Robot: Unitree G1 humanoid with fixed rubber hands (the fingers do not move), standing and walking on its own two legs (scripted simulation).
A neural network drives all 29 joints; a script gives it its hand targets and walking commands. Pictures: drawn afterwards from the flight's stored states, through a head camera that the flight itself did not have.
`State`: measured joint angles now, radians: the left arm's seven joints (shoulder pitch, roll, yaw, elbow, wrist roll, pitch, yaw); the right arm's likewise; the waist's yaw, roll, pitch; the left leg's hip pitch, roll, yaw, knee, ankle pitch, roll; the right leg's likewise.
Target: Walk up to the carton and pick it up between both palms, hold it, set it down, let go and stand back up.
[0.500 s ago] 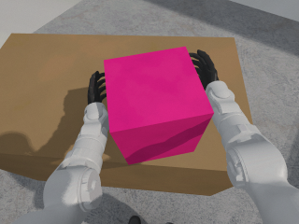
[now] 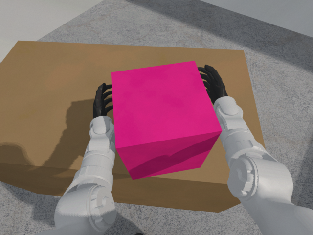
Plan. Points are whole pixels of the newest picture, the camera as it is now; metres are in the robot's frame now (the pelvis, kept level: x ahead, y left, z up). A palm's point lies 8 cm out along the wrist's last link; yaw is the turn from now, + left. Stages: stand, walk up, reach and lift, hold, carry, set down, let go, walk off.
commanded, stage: reach and lift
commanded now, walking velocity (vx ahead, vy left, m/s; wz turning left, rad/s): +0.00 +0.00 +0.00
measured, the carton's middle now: (160, 125) +0.39 +0.04 +0.00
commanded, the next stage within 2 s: none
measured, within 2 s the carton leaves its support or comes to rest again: leaves its support in 1.08 s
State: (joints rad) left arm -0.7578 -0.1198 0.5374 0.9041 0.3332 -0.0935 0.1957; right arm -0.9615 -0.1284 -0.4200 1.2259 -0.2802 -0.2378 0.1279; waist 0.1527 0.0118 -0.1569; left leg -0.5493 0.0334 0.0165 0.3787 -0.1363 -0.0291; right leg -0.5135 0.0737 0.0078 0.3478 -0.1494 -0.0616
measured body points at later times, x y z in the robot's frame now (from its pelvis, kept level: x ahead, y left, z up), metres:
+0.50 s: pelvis +0.00 +0.00 +0.00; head +0.08 -0.01 +0.44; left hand +0.40 +0.21 +0.04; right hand +0.48 -0.09 +0.06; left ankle +0.00 +0.13 -0.74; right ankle -0.01 -0.08 -0.74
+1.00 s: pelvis +0.00 +0.00 +0.00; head +0.08 -0.01 +0.44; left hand +0.39 +0.21 +0.04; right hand +0.48 -0.09 +0.07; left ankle +0.00 +0.13 -0.74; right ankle -0.01 -0.08 -0.74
